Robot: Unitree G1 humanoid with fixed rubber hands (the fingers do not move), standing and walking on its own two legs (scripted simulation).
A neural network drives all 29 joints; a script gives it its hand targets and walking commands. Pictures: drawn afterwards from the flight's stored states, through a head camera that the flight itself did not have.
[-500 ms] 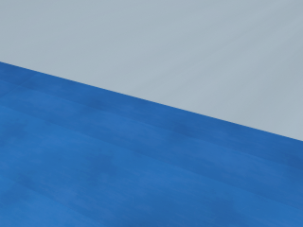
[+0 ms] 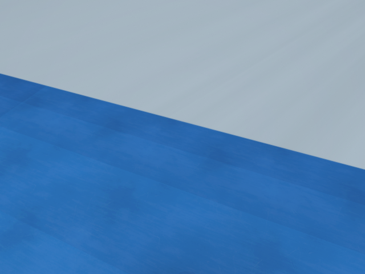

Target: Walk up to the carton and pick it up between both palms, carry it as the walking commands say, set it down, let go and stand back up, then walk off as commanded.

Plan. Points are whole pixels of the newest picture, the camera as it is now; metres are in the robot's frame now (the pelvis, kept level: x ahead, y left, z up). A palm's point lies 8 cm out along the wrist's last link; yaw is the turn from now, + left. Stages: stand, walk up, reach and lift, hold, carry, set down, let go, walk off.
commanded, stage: stand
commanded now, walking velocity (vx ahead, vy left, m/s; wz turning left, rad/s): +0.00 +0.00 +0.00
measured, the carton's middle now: out of the picture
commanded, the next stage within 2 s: walk off in 1.68 s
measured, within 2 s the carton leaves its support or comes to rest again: neither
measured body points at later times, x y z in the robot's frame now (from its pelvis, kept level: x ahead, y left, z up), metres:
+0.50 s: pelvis +0.01 -0.01 +0.00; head +0.01 -0.02 +0.45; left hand -0.03 +0.19 -0.16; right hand -0.03 -0.22 -0.17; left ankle +0.01 +0.12 -0.74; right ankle -0.02 -0.10 -0.74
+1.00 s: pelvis +0.00 -0.01 +0.00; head +0.01 -0.02 +0.45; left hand +0.09 +0.29 -0.12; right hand +0.08 -0.32 -0.13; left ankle +0.01 +0.12 -0.74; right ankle -0.02 -0.10 -0.74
